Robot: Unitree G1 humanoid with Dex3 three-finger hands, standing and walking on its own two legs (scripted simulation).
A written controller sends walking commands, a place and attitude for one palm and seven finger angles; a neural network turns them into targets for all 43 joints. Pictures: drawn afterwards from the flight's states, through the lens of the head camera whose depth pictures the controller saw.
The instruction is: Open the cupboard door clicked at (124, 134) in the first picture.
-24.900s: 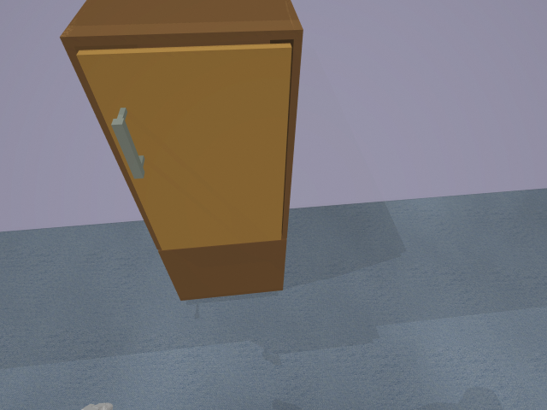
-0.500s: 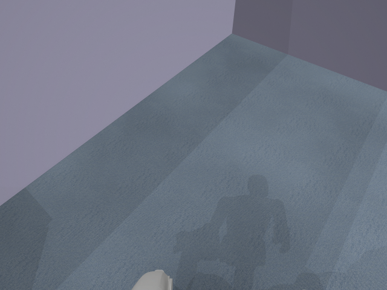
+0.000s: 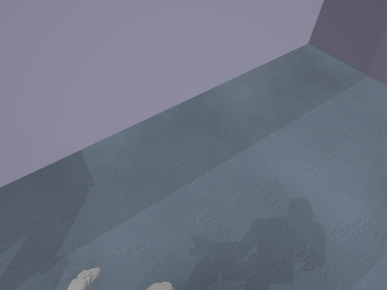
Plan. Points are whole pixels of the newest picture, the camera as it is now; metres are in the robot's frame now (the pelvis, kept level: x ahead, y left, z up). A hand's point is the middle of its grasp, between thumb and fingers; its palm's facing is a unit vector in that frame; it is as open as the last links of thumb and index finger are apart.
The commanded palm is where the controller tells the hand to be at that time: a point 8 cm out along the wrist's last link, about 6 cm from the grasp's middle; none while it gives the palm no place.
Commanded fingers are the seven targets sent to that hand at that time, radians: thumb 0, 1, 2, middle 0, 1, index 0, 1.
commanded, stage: turn to face it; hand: left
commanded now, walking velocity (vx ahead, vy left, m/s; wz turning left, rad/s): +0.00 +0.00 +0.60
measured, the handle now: out of the picture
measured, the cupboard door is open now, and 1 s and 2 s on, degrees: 45 45 45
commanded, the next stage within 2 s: none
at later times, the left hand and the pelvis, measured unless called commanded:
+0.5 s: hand out of the picture -0.01 +0.22 -0.16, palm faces +0.37 -0.89 -0.26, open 7.4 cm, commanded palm none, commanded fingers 0.00 0.90 0.90 -0.20 -0.30 -0.20 -0.30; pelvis +0.00 -0.01 +0.01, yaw +19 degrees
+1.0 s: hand out of the picture -0.07 +0.15 -0.16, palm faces +0.64 -0.74 -0.21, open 7.4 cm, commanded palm none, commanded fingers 0.00 0.90 0.90 -0.20 -0.30 -0.20 -0.30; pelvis +0.01 -0.04 +0.01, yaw +39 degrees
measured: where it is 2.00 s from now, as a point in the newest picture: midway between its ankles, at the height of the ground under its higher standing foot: outside the picture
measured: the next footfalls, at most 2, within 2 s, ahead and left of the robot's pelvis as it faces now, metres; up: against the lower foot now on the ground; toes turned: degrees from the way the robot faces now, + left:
left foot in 0.36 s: +0.00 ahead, +0.13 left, +0.00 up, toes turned +20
right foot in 0.66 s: +0.10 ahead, -0.13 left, +0.00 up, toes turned +22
